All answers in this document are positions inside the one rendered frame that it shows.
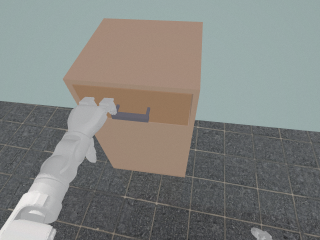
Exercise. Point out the robot left hand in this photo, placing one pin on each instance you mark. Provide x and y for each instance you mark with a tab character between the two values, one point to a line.
88	118

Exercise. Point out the cabinet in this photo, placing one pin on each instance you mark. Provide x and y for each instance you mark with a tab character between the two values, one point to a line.
153	55

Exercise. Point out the robot right hand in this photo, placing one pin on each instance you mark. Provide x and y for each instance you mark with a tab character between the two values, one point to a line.
260	235

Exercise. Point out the handle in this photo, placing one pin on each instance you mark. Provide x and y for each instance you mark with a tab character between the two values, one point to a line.
131	116

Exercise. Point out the drawer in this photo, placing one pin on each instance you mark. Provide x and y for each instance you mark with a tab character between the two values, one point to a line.
165	107

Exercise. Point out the robot left upper arm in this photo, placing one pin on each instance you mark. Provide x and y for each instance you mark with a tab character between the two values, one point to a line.
21	229

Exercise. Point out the left robot forearm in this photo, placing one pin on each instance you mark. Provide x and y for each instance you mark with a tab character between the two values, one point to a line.
43	202

